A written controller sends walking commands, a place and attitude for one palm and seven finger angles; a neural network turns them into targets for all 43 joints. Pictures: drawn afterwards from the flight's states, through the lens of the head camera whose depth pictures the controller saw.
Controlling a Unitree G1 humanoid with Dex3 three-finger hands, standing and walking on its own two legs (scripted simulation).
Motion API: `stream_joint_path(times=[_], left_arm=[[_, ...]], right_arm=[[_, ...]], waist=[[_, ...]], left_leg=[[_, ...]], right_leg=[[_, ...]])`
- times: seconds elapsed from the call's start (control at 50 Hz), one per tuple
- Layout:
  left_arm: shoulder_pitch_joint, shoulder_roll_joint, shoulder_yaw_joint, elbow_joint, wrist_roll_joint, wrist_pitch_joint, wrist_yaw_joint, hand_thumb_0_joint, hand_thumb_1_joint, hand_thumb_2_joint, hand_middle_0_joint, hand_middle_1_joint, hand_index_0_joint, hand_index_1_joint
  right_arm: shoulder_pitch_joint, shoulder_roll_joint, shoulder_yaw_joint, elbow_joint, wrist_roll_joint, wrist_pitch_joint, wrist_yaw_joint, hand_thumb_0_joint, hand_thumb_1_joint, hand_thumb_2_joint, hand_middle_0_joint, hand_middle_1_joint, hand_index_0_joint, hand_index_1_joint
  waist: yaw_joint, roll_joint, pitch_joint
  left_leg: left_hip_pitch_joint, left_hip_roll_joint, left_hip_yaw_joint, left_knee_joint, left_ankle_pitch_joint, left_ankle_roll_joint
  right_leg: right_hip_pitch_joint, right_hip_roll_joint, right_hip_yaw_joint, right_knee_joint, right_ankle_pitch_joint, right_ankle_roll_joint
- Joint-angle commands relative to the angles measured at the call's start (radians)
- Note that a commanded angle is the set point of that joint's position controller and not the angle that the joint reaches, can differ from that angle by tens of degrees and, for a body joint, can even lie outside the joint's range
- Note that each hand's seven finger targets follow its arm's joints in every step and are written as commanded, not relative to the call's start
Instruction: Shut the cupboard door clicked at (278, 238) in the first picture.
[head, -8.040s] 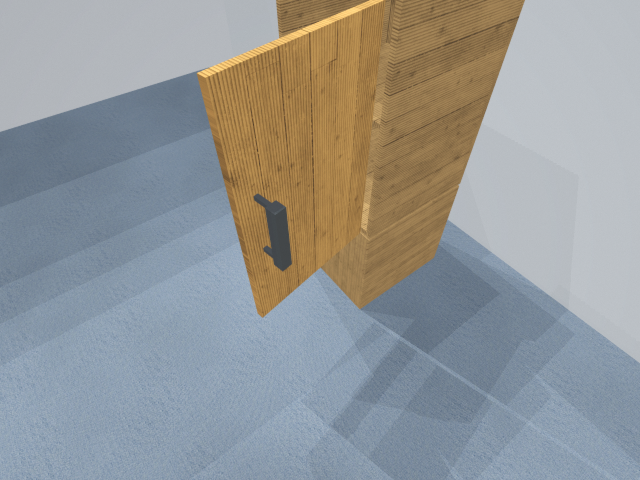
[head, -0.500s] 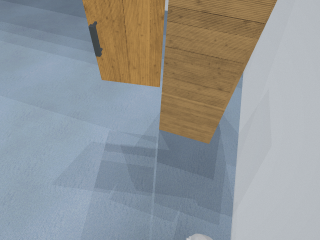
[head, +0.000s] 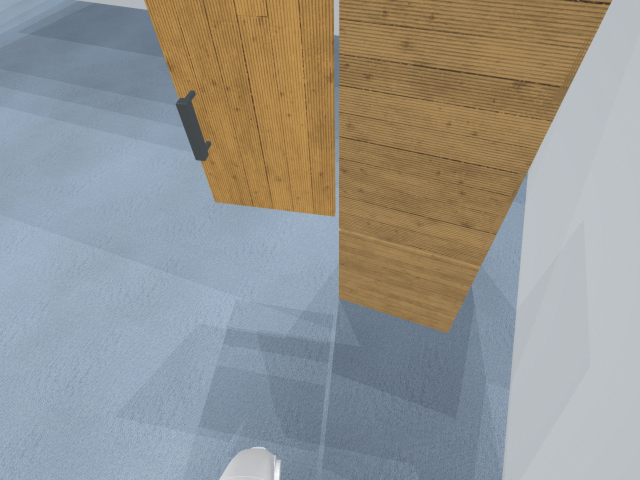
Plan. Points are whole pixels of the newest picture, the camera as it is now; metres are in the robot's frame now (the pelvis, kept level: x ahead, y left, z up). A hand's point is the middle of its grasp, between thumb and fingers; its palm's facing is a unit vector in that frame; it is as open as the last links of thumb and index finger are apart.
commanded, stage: take the last steps up to it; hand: left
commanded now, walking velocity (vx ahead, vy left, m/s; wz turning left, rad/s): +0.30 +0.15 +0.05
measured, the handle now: (196, 126) +0.86 +0.35 -0.06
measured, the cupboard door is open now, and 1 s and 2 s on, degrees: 100 100 100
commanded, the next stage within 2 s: come to a stop and stand still in 0.70 s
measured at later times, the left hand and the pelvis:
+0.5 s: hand (143, 449) +0.19 +0.30 -0.18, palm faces +0.10 -0.98 -0.19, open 7.4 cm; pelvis +0.18 +0.11 -0.01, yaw +0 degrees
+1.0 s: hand (172, 324) +0.39 +0.30 -0.17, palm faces +0.03 -0.97 -0.25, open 7.1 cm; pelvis +0.32 +0.11 +0.00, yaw -1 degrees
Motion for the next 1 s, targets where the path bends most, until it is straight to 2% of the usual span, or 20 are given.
stream_joint_path(times=[0.0,0.1,0.18,0.22,0.24,0.26,0.28,0.32,0.34,0.4,0.52,0.64,0.7,0.72,0.74,0.76,0.78,0.82,0.88,0.98], left_arm=[[0.155,0.100,0.000,0.032,0.004,-0.024,-0.001,0.000,0.900,0.900,-0.200,-0.300,-0.200,-0.300],[0.191,0.131,-0.003,0.061,0.010,-0.021,0.003,0.000,0.900,0.900,-0.200,-0.300,-0.200,-0.300],[0.184,0.169,0.011,0.072,0.017,-0.003,0.008,0.000,0.900,0.900,-0.200,-0.300,-0.200,-0.300],[0.154,0.178,0.018,0.070,0.013,0.004,0.008,0.000,0.900,0.900,-0.200,-0.300,-0.200,-0.300],[0.160,0.155,0.012,0.061,0.010,0.008,0.002,0.000,0.900,0.900,-0.200,-0.300,-0.200,-0.300],[0.220,0.094,0.006,0.041,-0.003,0.017,-0.006,0.000,0.900,0.900,-0.200,-0.300,-0.200,-0.300],[0.149,0.070,-0.006,0.001,-0.001,0.016,-0.001,0.000,0.900,0.900,-0.200,-0.300,-0.200,-0.300],[0.061,0.070,-0.004,-0.006,-0.001,0.025,0.002,0.000,0.900,0.900,-0.200,-0.300,-0.200,-0.300],[0.059,0.080,0.000,0.004,0.005,0.028,-0.008,0.000,0.900,0.900,-0.200,-0.300,-0.200,-0.300],[0.115,0.034,0.003,0.023,0.015,0.054,-0.013,0.000,0.900,0.900,-0.200,-0.300,-0.200,-0.300],[0.008,0.044,0.008,-0.034,0.014,0.071,-0.018,0.000,0.900,0.900,-0.200,-0.300,-0.200,-0.300],[-0.132,0.057,-0.005,-0.102,0.013,0.064,-0.016,0.000,0.900,0.900,-0.200,-0.300,-0.200,-0.300],[-0.075,0.064,-0.007,-0.096,0.013,0.060,-0.015,0.000,0.900,0.900,-0.200,-0.300,-0.200,-0.300],[-0.004,0.084,-0.002,-0.078,0.013,0.052,-0.013,0.000,0.900,0.900,-0.200,-0.300,-0.200,-0.300],[0.114,0.150,0.016,-0.045,0.014,0.041,-0.006,0.000,0.900,0.900,-0.200,-0.300,-0.200,-0.300],[0.242,0.252,0.039,-0.016,0.011,0.034,0.001,0.000,0.900,0.900,-0.200,-0.300,-0.200,-0.300],[0.255,0.260,0.040,-0.006,-0.004,0.026,0.006,0.000,0.900,0.900,-0.200,-0.300,-0.200,-0.300],[0.102,0.184,0.014,-0.039,-0.004,0.027,0.019,0.000,0.900,0.900,-0.200,-0.300,-0.200,-0.300],[-0.013,0.140,-0.003,-0.062,-0.001,0.032,0.026,0.000,0.900,0.900,-0.200,-0.300,-0.200,-0.300],[-0.008,0.172,0.019,-0.055,0.006,0.060,0.027,0.000,0.900,0.900,-0.200,-0.300,-0.200,-0.300]], right_arm=[[-0.008,0.014,0.008,-0.061,0.001,-0.004,0.017,0.000,-0.900,-0.900,0.200,0.300,0.200,0.300],[-0.161,0.000,0.018,-0.128,0.004,-0.014,0.035,0.000,-0.900,-0.900,0.200,0.300,0.200,0.300],[-0.194,-0.012,0.022,-0.156,0.008,-0.035,0.038,0.000,-0.900,-0.900,0.200,0.300,0.200,0.300],[-0.025,-0.053,0.015,-0.113,0.002,-0.050,0.022,0.000,-0.900,-0.900,0.200,0.300,0.200,0.300],[0.121,-0.129,-0.001,-0.073,-0.004,-0.056,0.011,0.000,-0.900,-0.900,0.200,0.300,0.200,0.300],[0.217,-0.244,-0.030,-0.053,-0.014,-0.060,-0.006,0.000,-0.900,-0.900,0.200,0.300,0.200,0.300],[0.261,-0.275,-0.034,-0.045,-0.003,-0.048,-0.021,0.000,-0.900,-0.900,0.200,0.300,0.200,0.300],[0.116,-0.195,-0.014,-0.084,0.004,-0.054,-0.037,0.000,-0.900,-0.900,0.200,0.300,0.200,0.300],[0.058,-0.142,0.003,-0.104,0.002,-0.063,-0.037,0.000,-0.900,-0.900,0.200,0.300,0.200,0.300],[0.030,-0.081,0.022,-0.098,0.001,-0.079,-0.040,0.000,-0.900,-0.900,0.200,0.300,0.200,0.300],[0.079,-0.064,0.020,-0.078,-0.002,-0.086,-0.036,0.000,-0.900,-0.900,0.200,0.300,0.200,0.300],[0.155,-0.073,0.026,-0.037,-0.009,-0.078,-0.033,0.000,-0.900,-0.900,0.200,0.300,0.200,0.300],[0.159,-0.083,0.029,-0.017,-0.008,-0.071,-0.035,0.000,-0.900,-0.900,0.200,0.300,0.200,0.300],[0.159,-0.081,0.032,-0.016,0.000,-0.070,-0.036,0.000,-0.900,-0.900,0.200,0.300,0.200,0.300],[0.151,-0.069,0.032,-0.022,0.011,-0.072,-0.030,0.000,-0.900,-0.900,0.200,0.300,0.200,0.300],[0.174,-0.053,0.031,-0.050,0.016,-0.079,-0.024,0.000,-0.900,-0.900,0.200,0.300,0.200,0.300],[0.125,-0.079,0.027,-0.059,0.012,-0.068,-0.029,0.000,-0.900,-0.900,0.200,0.300,0.200,0.300],[0.046,-0.044,0.025,-0.063,0.018,-0.043,-0.036,0.000,-0.900,-0.900,0.200,0.300,0.200,0.300],[0.111,0.014,0.033,-0.030,0.021,0.003,-0.029,0.000,-0.900,-0.900,0.200,0.300,0.200,0.300],[0.060,0.006,0.015,-0.054,0.021,0.027,-0.023,0.000,-0.900,-0.900,0.200,0.300,0.200,0.300]], waist=[[0.023,-0.138,-0.002],[0.046,-0.174,0.064],[0.050,-0.196,0.067],[-0.036,-0.169,-0.020],[-0.090,-0.015,-0.116],[-0.102,0.268,-0.215],[-0.119,0.238,-0.210],[-0.072,0.168,-0.170],[-0.036,0.093,-0.112],[0.024,0.062,-0.045],[0.035,0.032,0.009],[0.007,0.014,0.036],[0.034,0.018,0.004],[0.066,-0.017,-0.031],[0.115,-0.105,-0.087],[0.130,-0.278,-0.170],[0.137,-0.255,-0.170],[0.076,-0.115,-0.054],[0.001,-0.147,-0.059],[0.020,-0.177,-0.058]], left_leg=[[-0.106,0.023,0.025,-0.061,0.074,-0.022],[-0.083,0.013,0.080,-0.293,0.080,-0.009],[0.081,-0.022,0.101,-0.471,-0.023,0.033],[0.362,-0.079,0.139,-0.614,0.006,0.057],[0.577,-0.046,0.118,-0.639,0.036,0.066],[0.780,0.207,-0.219,-0.668,0.132,0.154],[0.754,0.298,-0.322,-0.759,0.189,0.226],[0.595,0.294,-0.284,-0.814,0.057,0.242],[0.491,0.250,-0.215,-0.841,0.042,0.219],[0.370,0.184,-0.085,-0.904,0.069,0.194],[0.406,0.169,-0.023,-0.949,0.190,0.226],[0.450,0.162,-0.002,-0.885,0.340,0.227],[0.460,0.124,0.045,-0.774,0.397,0.178],[0.405,0.091,0.064,-0.675,0.399,0.145],[0.246,0.023,0.104,-0.494,0.284,0.101],[0.004,-0.102,0.168,-0.248,-0.140,0.036],[-0.025,-0.086,0.073,-0.040,-0.426,0.017],[-0.010,-0.020,-0.018,-0.012,-0.327,0.000],[0.140,-0.018,0.012,-0.132,-0.205,-0.026],[0.162,-0.057,0.063,-0.275,-0.162,-0.034]], right_leg=[[0.081,-0.254,0.117,-0.194,0.487,-0.048],[0.107,-0.273,0.092,-0.200,0.457,-0.064],[0.102,-0.311,0.097,-0.137,0.468,-0.058],[0.035,-0.263,0.039,0.072,0.548,-0.025],[-0.055,-0.202,0.007,0.294,0.395,-0.001],[-0.313,-0.036,-0.033,0.581,-0.180,0.043],[-0.423,0.006,0.081,0.788,-0.364,0.019],[-0.506,-0.062,0.193,0.950,-0.222,0.006],[-0.473,-0.088,0.194,0.924,-0.150,0.008],[-0.409,-0.091,0.177,0.825,-0.080,0.022],[-0.443,-0.086,0.171,0.622,0.022,0.040],[-0.330,-0.045,0.121,0.335,-0.022,0.017],[-0.179,0.000,0.082,0.205,0.013,0.005],[-0.026,0.004,0.090,0.111,0.079,-0.002],[0.208,-0.097,0.228,0.068,0.207,-0.051],[0.433,-0.369,0.583,-0.011,0.399,-0.175],[0.371,-0.470,0.662,-0.079,0.572,-0.259],[0.148,-0.378,0.448,-0.065,0.765,-0.210],[-0.035,-0.251,0.205,-0.068,0.827,-0.127],[-0.032,-0.211,0.177,-0.034,0.702,-0.118]])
